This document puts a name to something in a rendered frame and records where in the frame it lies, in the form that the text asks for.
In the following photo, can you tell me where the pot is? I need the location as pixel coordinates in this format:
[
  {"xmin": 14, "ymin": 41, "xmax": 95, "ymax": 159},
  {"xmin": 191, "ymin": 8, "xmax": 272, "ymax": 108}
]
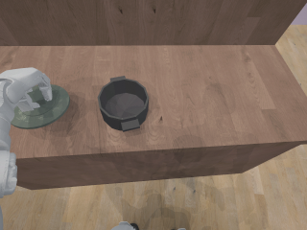
[{"xmin": 97, "ymin": 76, "xmax": 149, "ymax": 132}]

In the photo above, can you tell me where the left robot upper arm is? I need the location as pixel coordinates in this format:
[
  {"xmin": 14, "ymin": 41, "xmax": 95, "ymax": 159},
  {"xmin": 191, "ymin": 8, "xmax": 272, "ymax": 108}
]
[{"xmin": 0, "ymin": 150, "xmax": 17, "ymax": 230}]

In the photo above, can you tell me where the left robot hand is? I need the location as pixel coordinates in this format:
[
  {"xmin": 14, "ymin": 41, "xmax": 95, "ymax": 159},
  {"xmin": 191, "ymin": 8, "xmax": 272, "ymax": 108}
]
[{"xmin": 0, "ymin": 67, "xmax": 53, "ymax": 112}]

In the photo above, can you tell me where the left robot shin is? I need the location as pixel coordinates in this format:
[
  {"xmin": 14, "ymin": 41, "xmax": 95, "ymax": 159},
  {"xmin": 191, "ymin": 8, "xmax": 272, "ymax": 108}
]
[{"xmin": 119, "ymin": 221, "xmax": 131, "ymax": 227}]

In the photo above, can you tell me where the knob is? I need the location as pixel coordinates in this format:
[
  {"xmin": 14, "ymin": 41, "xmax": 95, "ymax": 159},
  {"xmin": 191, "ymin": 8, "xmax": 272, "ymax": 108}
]
[{"xmin": 27, "ymin": 89, "xmax": 46, "ymax": 105}]

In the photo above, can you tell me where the robot left forearm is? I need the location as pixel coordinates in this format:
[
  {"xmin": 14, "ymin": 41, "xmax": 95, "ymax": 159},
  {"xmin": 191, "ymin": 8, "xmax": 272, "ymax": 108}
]
[{"xmin": 0, "ymin": 76, "xmax": 25, "ymax": 151}]

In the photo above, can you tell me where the table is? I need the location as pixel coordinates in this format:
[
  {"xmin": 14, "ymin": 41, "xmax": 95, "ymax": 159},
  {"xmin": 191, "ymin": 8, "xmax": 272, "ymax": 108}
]
[{"xmin": 0, "ymin": 0, "xmax": 307, "ymax": 190}]

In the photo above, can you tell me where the lid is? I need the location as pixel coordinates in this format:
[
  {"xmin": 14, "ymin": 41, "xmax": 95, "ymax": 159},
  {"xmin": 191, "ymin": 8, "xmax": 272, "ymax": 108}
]
[{"xmin": 11, "ymin": 84, "xmax": 70, "ymax": 129}]

